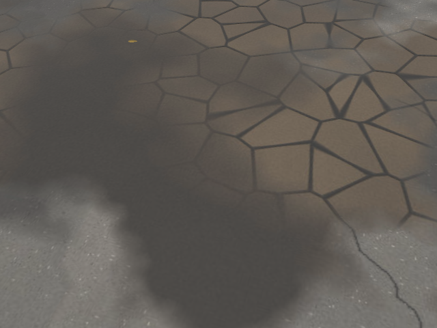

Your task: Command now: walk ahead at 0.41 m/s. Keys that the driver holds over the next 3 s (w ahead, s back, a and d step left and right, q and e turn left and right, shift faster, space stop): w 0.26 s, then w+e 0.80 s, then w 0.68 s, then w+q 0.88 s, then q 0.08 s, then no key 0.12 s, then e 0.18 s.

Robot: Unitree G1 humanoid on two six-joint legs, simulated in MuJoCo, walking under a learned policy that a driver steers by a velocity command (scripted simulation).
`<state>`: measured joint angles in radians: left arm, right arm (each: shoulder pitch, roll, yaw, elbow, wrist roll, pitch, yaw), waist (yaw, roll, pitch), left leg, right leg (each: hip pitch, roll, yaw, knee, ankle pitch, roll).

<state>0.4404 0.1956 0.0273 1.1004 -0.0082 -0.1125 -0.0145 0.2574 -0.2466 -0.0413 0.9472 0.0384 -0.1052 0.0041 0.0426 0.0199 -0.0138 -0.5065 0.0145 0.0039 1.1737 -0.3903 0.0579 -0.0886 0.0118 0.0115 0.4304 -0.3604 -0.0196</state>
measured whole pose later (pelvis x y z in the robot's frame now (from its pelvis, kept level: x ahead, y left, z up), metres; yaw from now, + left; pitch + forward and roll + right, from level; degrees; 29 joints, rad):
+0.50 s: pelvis +0.27 +0.07 +0.01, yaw -5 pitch +0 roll +2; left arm 0.23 0.27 0.06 0.92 -0.03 -0.06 0.02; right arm 0.29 -0.23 -0.05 0.99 -0.01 -0.12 0.02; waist -0.03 -0.04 0.01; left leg -0.12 -0.06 0.14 0.29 -0.17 0.07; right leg -0.65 -0.10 0.08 1.11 -0.18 -0.05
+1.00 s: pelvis +0.55 -0.04 +0.00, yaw -21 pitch +2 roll +0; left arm 0.27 0.26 0.08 0.78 -0.01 -0.06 -0.03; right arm 0.15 -0.29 -0.05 0.82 0.00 -0.12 0.00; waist 0.02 0.02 0.05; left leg -0.53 0.09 -0.06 1.14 -0.33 0.00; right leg -0.28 0.12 0.01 0.40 -0.15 -0.12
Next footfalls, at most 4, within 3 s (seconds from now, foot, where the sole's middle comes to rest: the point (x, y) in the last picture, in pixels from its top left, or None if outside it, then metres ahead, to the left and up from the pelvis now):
0.24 left None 0.31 0.15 -0.77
0.82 right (280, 305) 0.60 -0.11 -0.77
1.30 left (255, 213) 0.94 -0.04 -0.77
1.84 right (347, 187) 1.07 -0.40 -0.77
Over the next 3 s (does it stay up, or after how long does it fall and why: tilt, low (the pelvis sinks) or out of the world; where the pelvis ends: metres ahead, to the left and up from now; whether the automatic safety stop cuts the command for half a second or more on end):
stays up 1.54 -0.37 -0.01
